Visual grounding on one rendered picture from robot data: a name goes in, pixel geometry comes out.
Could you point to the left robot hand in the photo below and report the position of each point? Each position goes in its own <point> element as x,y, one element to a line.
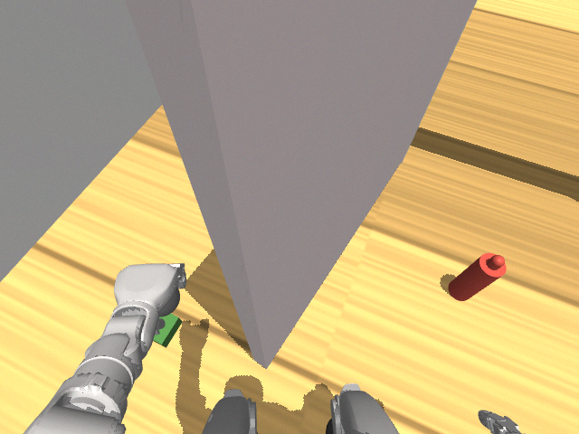
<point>153,284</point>

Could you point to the left robot arm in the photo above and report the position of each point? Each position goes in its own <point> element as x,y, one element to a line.
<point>94,399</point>

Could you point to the right robot hand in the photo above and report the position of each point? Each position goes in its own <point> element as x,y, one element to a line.
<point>497,424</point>

